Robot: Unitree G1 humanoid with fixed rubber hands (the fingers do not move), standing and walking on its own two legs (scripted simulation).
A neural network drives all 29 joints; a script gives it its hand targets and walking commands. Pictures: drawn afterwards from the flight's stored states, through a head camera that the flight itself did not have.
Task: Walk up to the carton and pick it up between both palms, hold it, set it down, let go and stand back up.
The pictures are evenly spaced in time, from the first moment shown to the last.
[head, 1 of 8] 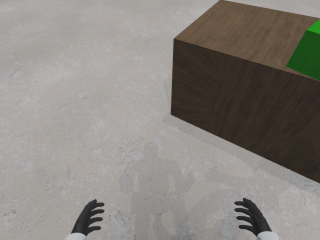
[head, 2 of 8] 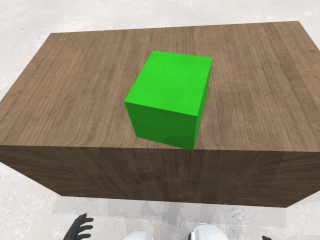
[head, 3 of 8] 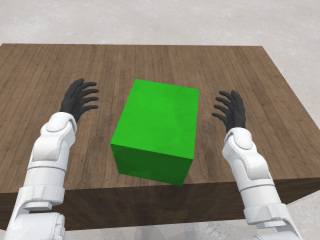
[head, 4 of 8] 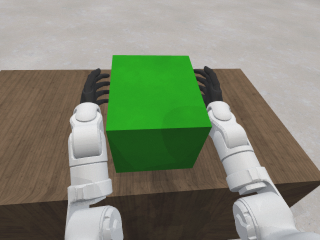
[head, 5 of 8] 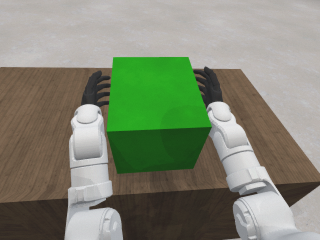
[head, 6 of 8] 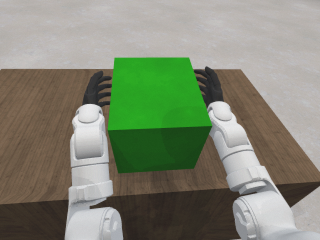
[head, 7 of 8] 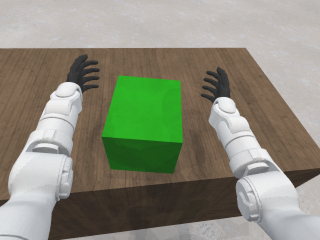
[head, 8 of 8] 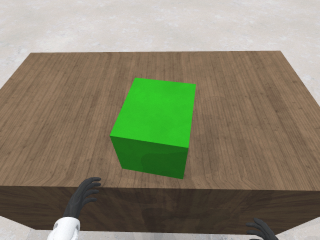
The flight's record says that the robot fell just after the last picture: no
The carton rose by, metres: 0.17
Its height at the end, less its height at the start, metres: +0.00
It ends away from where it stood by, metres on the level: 0.03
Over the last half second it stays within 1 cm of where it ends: yes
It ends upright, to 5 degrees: yes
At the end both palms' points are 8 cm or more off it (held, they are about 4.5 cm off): yes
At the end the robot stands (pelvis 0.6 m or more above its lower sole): yes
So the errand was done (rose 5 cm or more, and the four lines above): yes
